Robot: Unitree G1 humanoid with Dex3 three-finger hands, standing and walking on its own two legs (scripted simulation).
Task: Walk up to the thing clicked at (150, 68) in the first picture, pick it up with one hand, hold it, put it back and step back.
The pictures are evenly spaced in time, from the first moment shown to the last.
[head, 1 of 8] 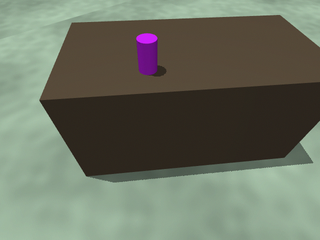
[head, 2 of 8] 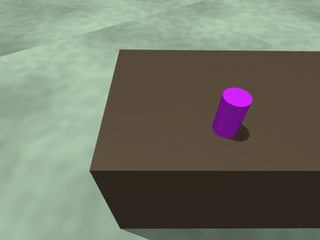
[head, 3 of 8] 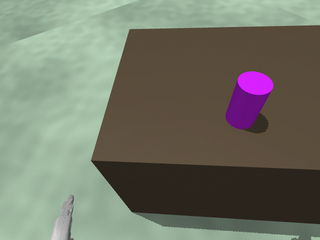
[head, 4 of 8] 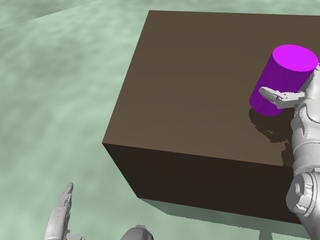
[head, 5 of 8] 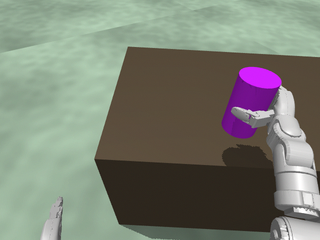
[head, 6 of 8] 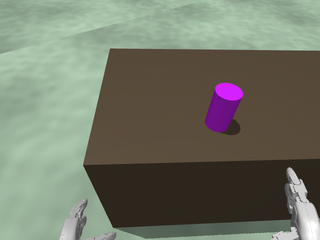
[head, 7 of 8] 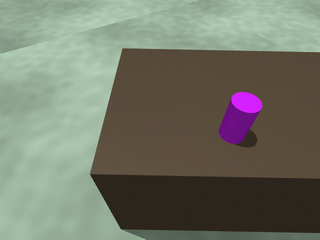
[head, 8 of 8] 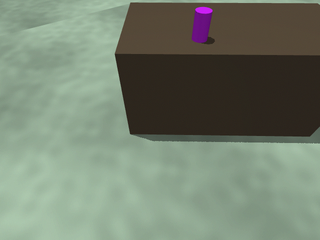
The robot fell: no
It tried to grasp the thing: yes
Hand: right
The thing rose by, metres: 0.21
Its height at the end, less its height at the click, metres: +0.00
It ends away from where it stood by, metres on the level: 0.01
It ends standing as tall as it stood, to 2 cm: yes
